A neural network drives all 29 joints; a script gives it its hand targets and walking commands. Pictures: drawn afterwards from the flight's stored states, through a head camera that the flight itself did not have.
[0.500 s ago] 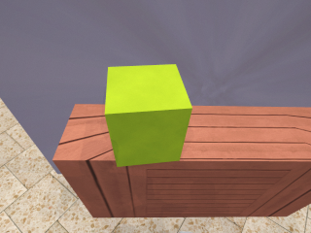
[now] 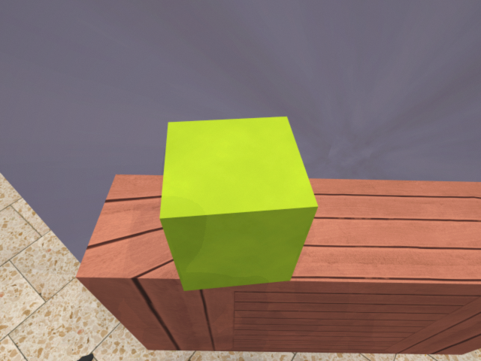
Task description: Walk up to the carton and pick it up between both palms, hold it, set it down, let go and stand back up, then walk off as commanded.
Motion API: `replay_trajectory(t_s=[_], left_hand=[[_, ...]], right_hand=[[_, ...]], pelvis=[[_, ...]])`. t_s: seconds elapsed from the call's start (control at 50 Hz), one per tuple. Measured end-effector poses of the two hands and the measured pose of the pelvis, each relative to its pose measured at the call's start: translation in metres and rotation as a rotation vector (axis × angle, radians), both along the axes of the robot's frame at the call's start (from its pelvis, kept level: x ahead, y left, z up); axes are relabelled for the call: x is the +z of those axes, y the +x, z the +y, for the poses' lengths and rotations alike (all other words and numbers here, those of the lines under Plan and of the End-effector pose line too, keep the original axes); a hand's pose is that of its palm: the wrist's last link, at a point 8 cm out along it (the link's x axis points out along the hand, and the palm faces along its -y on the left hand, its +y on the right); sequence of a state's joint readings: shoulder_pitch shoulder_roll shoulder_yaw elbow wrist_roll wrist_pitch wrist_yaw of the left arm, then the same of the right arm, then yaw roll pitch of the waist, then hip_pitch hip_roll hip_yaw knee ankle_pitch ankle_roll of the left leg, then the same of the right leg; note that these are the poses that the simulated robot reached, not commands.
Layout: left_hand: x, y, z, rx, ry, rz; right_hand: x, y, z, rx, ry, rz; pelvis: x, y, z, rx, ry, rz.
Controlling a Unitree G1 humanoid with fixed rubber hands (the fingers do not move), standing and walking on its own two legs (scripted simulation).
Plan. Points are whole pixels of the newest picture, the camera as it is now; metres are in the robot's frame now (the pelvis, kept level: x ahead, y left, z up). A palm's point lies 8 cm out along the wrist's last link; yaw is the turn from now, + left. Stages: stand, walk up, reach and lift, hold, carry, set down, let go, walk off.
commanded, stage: walk up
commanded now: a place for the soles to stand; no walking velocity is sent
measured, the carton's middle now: (233, 207) +0.39 +0.02 +0.03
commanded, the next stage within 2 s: reach and lift in 1.00 s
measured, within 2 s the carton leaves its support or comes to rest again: neither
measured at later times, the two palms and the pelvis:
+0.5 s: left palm out of the picture +0.09 +0.29 -0.09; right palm out of the picture +0.09 -0.29 -0.10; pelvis +0.01 +0.00 +0.02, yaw +0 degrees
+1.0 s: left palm out of the picture +0.10 +0.28 -0.09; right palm out of the picture +0.09 -0.29 -0.10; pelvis +0.02 +0.00 +0.03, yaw +1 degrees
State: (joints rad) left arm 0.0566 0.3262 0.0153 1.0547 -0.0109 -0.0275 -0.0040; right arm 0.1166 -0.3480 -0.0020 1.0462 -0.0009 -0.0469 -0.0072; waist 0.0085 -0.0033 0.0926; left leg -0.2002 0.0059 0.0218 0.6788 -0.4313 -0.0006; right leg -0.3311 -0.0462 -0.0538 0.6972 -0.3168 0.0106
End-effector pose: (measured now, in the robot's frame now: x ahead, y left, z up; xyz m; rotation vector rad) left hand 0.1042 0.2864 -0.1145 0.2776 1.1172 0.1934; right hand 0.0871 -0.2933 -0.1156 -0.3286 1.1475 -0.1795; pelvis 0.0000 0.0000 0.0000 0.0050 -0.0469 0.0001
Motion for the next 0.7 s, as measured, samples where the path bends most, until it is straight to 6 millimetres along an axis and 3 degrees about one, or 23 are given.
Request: replay_trajectory(t_s=[0.1,0.2,0.5,0.7], left_hand=[[0.006,0.012,0.004,0.001,0.007,-0.013],[0.011,0.011,0.006,-0.008,0.012,0.005],[0.020,-0.015,0.000,0.023,0.002,0.092],[0.023,-0.015,-0.003,0.029,0.003,0.084]], right_hand=[[0.010,0.014,-0.002,-0.002,-0.015,-0.017],[0.016,0.020,-0.004,-0.012,-0.016,-0.030],[0.016,0.007,0.003,-0.023,0.031,0.047],[0.016,0.008,0.001,-0.022,0.031,0.050]], pelvis=[[0.006,0.001,0.000,-0.001,-0.006,0.000],[0.010,0.001,0.000,-0.003,-0.003,-0.007],[0.025,0.010,-0.003,-0.002,-0.004,-0.003],[0.026,0.013,-0.004,0.006,-0.005,-0.002]])
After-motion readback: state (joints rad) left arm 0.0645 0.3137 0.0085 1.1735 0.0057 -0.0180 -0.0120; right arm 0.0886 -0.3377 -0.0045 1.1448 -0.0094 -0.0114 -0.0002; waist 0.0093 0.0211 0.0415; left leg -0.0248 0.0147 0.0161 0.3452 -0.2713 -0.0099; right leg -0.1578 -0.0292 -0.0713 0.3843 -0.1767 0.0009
